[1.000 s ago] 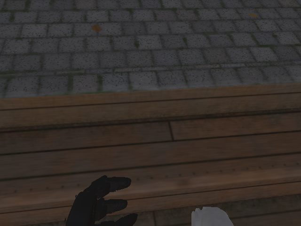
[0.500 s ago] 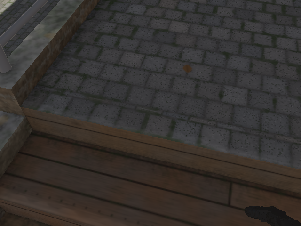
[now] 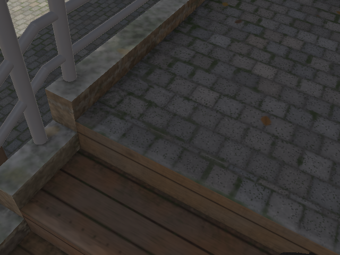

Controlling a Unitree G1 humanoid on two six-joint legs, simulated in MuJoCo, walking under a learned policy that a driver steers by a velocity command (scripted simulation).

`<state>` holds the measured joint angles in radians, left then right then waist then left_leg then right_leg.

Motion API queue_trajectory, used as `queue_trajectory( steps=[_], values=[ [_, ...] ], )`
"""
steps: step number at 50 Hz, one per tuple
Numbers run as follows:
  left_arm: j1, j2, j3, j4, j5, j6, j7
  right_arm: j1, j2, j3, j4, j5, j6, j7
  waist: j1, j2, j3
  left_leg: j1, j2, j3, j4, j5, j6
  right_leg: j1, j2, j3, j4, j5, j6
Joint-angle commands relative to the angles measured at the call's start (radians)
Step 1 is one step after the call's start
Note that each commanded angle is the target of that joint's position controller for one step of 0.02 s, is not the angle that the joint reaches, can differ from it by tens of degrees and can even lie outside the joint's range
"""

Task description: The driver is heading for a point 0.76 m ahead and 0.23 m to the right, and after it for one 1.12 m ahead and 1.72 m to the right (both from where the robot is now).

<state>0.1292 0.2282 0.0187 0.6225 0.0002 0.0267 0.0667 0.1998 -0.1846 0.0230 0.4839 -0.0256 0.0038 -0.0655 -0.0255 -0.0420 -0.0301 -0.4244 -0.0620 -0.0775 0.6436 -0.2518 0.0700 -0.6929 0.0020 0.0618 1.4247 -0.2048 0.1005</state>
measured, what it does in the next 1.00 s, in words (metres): walks ahead: right foot, then left foot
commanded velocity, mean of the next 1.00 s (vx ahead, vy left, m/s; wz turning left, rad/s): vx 0.34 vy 0.00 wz -0.04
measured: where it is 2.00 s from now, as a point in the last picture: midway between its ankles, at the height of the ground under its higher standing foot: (176, 135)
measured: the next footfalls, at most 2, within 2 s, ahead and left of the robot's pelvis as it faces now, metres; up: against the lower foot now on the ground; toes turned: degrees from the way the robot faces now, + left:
right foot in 0.18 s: +0.07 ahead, -0.16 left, +0.00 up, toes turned +2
left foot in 0.60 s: +0.30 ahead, +0.14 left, +0.00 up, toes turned +5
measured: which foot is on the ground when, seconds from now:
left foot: down 0.00-0.18, up 0.20-0.58, down 0.60-1.00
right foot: up 0.00-0.16, down 0.18-0.60, up 0.62-1.00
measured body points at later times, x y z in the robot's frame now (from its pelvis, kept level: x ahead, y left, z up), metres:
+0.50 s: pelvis +0.13 -0.01 +0.02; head +0.15 -0.02 +0.47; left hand +0.07 +0.24 -0.11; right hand +0.31 -0.21 -0.10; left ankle +0.22 +0.13 -0.66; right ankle +0.03 -0.16 -0.73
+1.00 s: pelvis +0.35 +0.06 +0.04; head +0.36 +0.08 +0.49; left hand +0.62 +0.17 -0.01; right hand +0.29 -0.14 -0.10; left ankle +0.26 +0.14 -0.71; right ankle +0.43 -0.01 -0.54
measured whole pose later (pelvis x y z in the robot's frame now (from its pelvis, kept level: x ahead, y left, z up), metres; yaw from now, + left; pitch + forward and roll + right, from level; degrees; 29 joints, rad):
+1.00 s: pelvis +0.35 +0.06 +0.04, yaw -6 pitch +4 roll -3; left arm -0.05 0.07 -0.11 0.61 -0.01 0.00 -0.01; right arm 0.43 -0.12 0.04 1.03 0.00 -0.05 -0.05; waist -0.02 0.01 -0.08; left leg -0.05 0.05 0.23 0.24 -0.09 0.06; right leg -0.92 0.04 -0.19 1.42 -0.41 -0.12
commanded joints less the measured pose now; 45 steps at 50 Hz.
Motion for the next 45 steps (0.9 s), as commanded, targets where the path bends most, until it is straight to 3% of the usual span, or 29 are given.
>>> queue_trajectory(
  steps=[1,2,5,7,8,9,10,11,12,15,17,19,22,25,27,29,30,31,32,33,34,35,37,39,40,41,42,43,45],
  values=[
    [-0.02,0.034,0.001,-0.084,-0.005,-0.011,-0.001,-0.061,-0.113,-0.033,-0.09,-0.009,-0.013,0.001,0.004,0.181,-0.083,0.188,0.239,-0.325,-0.206,0.049,0.161,-0.037,-0.032,0.005,-0.12,-0.054,0.005],
    [-0.014,0.028,-0.001,-0.081,-0.012,-0.011,-0.003,-0.061,-0.111,-0.036,-0.085,-0.003,-0.011,0.006,-0.001,0.197,-0.076,0.179,0.229,-0.313,-0.208,0.041,0.151,0.003,-0.039,-0.007,-0.218,-0.082,0.0],
    [-0.011,0.002,-0.011,-0.08,0.002,-0.016,-0.029,-0.038,-0.105,-0.038,-0.046,-0.004,0.003,0.023,-0.019,0.235,-0.064,0.118,0.211,-0.268,-0.233,0.025,0.157,0.234,-0.011,-0.092,-0.57,-0.301,-0.026],
    [0.075,-0.011,-0.005,-0.028,0.004,-0.035,-0.048,-0.01,-0.062,-0.031,0.01,0.023,0.003,0.035,0.01,0.214,-0.055,0.087,0.169,-0.238,-0.218,-0.224,0.127,0.429,0.008,-0.14,-0.909,-0.151,-0.072],
    [0.105,0.009,0.003,0.001,0.014,-0.042,-0.057,0.024,-0.058,-0.033,0.042,0.031,-0.003,0.045,0.004,0.194,-0.037,0.017,0.131,-0.211,-0.175,-0.311,0.1,0.523,0.01,-0.11,-0.941,-0.08,-0.107],
    [0.198,0.066,0.015,0.014,0.021,-0.057,-0.059,-0.014,-0.038,-0.03,0.045,0.028,-0.019,0.055,0.047,0.099,-0.01,-0.17,0.069,-0.145,0.004,-0.339,0.049,0.653,-0.105,0.074,-0.984,-0.062,-0.178],
    [0.282,0.146,0.034,0.026,0.027,-0.067,-0.06,0.004,0.014,-0.017,0.052,0.031,-0.042,0.071,0.045,-0.115,-0.002,-0.341,-0.018,0.013,0.213,-0.295,-0.025,0.741,-0.276,0.325,-1.117,-0.059,-0.286],
    [0.3,0.189,0.064,0.032,0.036,-0.081,-0.069,-0.047,-0.075,-0.041,0.043,0.057,-0.057,0.079,0.093,-0.225,0.066,-0.389,0.037,0.041,0.301,-0.306,-0.076,0.64,-0.402,0.553,-1.235,-0.313,-0.427],
    [0.292,0.162,0.064,0.031,0.021,-0.091,-0.066,-0.114,-0.118,-0.061,0.042,0.076,-0.061,0.082,0.116,-0.165,0.127,-0.438,0.076,0.02,0.436,-0.26,-0.1,0.606,-0.396,0.575,-1.268,-0.482,-0.442],
    [0.259,0.117,0.054,0.055,0.002,-0.09,-0.043,-0.105,-0.077,-0.069,0.084,0.056,-0.061,0.098,0.078,-0.096,0.146,-0.524,0.103,0.019,0.62,-0.142,-0.111,0.617,-0.323,0.418,-1.272,-0.445,-0.379],
    [0.29,0.088,0.052,0.081,0.003,-0.088,-0.042,-0.103,-0.036,-0.061,0.118,0.021,-0.071,0.111,0.078,-0.067,0.125,-0.539,0.11,0.066,0.641,-0.007,-0.108,0.621,-0.266,0.277,-1.259,-0.298,-0.357],
    [0.335,0.054,0.04,0.108,0.01,-0.084,-0.042,-0.124,-0.006,-0.049,0.138,0.024,-0.077,0.124,0.092,-0.047,0.088,-0.514,0.12,0.108,0.592,0.098,-0.109,0.628,-0.249,0.185,-1.238,-0.146,-0.356],
    [0.344,0.087,0.043,0.119,0.004,-0.084,-0.046,-0.157,0.011,-0.03,0.126,0.038,-0.068,0.126,0.1,-0.102,0.056,-0.335,0.124,0.147,0.367,0.12,-0.097,0.575,-0.234,0.081,-1.265,0.013,-0.334],
    [0.337,0.155,0.052,0.119,-0.007,-0.088,-0.035,-0.158,-0.047,-0.043,0.104,0.063,-0.058,0.11,0.087,-0.142,0.075,-0.115,0.082,0.188,0.15,0.052,-0.08,0.554,-0.251,0.059,-1.311,0.128,-0.332],
    [0.324,0.182,0.055,0.144,-0.009,-0.082,-0.041,-0.09,-0.094,-0.073,0.12,0.046,-0.058,0.105,0.034,-0.167,0.069,-0.031,0.055,0.175,0.029,0.07,-0.048,0.634,-0.275,0.058,-1.216,0.429,-0.307],
    [0.281,0.208,0.057,0.164,-0.026,-0.068,-0.047,0.113,-0.152,-0.108,0.177,0.018,-0.065,0.111,-0.08,-0.132,-0.055,0.197,0.032,0.173,-0.149,0.192,0.011,0.665,-0.218,-0.026,-0.941,0.672,-0.249],
    [0.263,0.172,0.045,0.162,-0.02,-0.081,-0.054,0.244,-0.183,-0.124,0.225,0.028,-0.061,0.106,-0.135,-0.096,-0.101,0.43,0.058,0.147,-0.18,0.257,0.02,0.499,-0.16,-0.071,-0.736,0.63,-0.218],
    [0.231,0.058,0.011,0.136,0.013,-0.1,-0.071,0.317,-0.293,-0.144,0.249,0.011,-0.041,0.078,-0.128,0.167,-0.138,0.632,0.285,-0.163,-0.217,0.449,0.043,0.195,-0.06,-0.094,-0.359,0.192,-0.163],
    [0.374,-0.046,-0.014,0.165,-0.012,-0.127,-0.073,0.425,-0.355,-0.155,0.276,-0.01,-0.03,0.058,-0.111,0.403,-0.339,0.827,0.53,-0.566,-0.318,0.47,0.228,-0.032,0.091,0.047,0.1,-0.283,-0.117],
    [0.312,-0.021,0.002,0.187,-0.047,-0.14,-0.079,0.432,-0.265,-0.14,0.317,-0.024,-0.025,0.061,-0.14,0.256,-0.307,0.76,0.546,-0.638,-0.404,0.001,0.288,-0.223,0.063,0.14,0.488,-0.283,-0.115],
    [0.146,-0.012,0.008,0.126,-0.069,-0.143,-0.084,0.382,-0.176,-0.118,0.348,0.001,-0.026,0.074,-0.117,0.204,-0.1,0.659,0.489,-0.485,-0.419,-0.248,0.216,-0.434,0.013,0.088,0.634,-0.234,-0.151],
    [0.005,-0.079,-0.018,0.07,-0.063,-0.135,-0.083,0.348,-0.088,-0.085,0.395,0.009,-0.025,0.089,-0.112,0.196,-0.011,0.593,0.458,-0.403,-0.409,-0.231,0.157,-0.59,0.016,0.063,0.869,-0.201,-0.177],
    [-0.054,-0.177,-0.061,-0.008,-0.06,-0.109,-0.091,0.307,0.034,-0.038,0.461,-0.004,-0.04,0.109,-0.024,0.121,0.067,0.415,0.412,-0.2,-0.353,-0.095,0.065,-0.747,0.014,0.101,1.13,-0.133,-0.242],
    [0.024,-0.221,-0.091,-0.033,-0.067,-0.087,-0.106,0.239,0.072,-0.008,0.496,-0.014,-0.043,0.106,0.089,0.102,0.112,0.209,0.396,-0.074,-0.335,-0.002,-0.018,-0.808,0.005,0.122,1.214,-0.022,-0.261],
    [0.024,-0.216,-0.102,-0.062,-0.06,-0.085,-0.106,0.12,0.044,-0.004,0.476,-0.016,-0.041,0.107,0.162,0.113,0.128,0.032,0.338,0.041,-0.38,-0.024,-0.075,-0.734,-0.01,0.089,0.996,0.052,-0.246],
    [-0.033,-0.154,-0.097,-0.084,-0.047,-0.081,-0.098,-0.005,0.029,0.01,0.451,-0.036,-0.044,0.104,0.194,0.131,0.154,-0.224,0.262,0.183,-0.458,0.063,-0.089,-0.541,0.008,0.028,0.754,0.157,-0.22],
    [-0.116,-0.102,-0.094,-0.096,-0.025,-0.069,-0.081,-0.033,0.007,0.017,0.444,-0.034,-0.069,0.091,0.173,0.145,0.175,-0.421,0.215,0.26,-0.527,0.166,-0.052,-0.359,0.04,-0.082,0.581,0.208,-0.179],
    [-0.161,-0.098,-0.099,-0.095,-0.019,-0.059,-0.068,0.011,-0.002,0.028,0.456,-0.008,-0.092,0.075,0.152,0.145,0.137,-0.451,0.2,0.284,-0.549,0.264,-0.029,-0.24,0.05,-0.149,0.504,0.264,-0.158],
    [-0.155,-0.094,-0.104,-0.073,-0.016,-0.059,-0.066,0.136,-0.135,0.002,0.488,0.015,-0.118,0.048,0.127,0.151,-0.036,-0.202,0.238,0.285,-0.601,0.639,0.002,-0.067,0.006,-0.26,0.365,0.225,-0.156]
  ],
)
